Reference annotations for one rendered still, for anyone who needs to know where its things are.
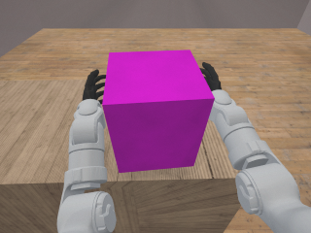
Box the left robot forearm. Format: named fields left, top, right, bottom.
left=56, top=99, right=108, bottom=232

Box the robot right hand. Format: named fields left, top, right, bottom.
left=199, top=62, right=222, bottom=91

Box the robot left hand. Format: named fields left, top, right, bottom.
left=82, top=69, right=106, bottom=105

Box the robot left upper arm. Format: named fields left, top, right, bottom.
left=57, top=190, right=117, bottom=233

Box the right robot forearm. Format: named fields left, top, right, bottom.
left=209, top=89, right=300, bottom=199

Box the carton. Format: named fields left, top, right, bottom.
left=102, top=50, right=215, bottom=173

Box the robot right upper arm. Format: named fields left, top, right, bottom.
left=235, top=162, right=311, bottom=233

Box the pedestal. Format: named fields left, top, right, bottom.
left=0, top=80, right=241, bottom=233

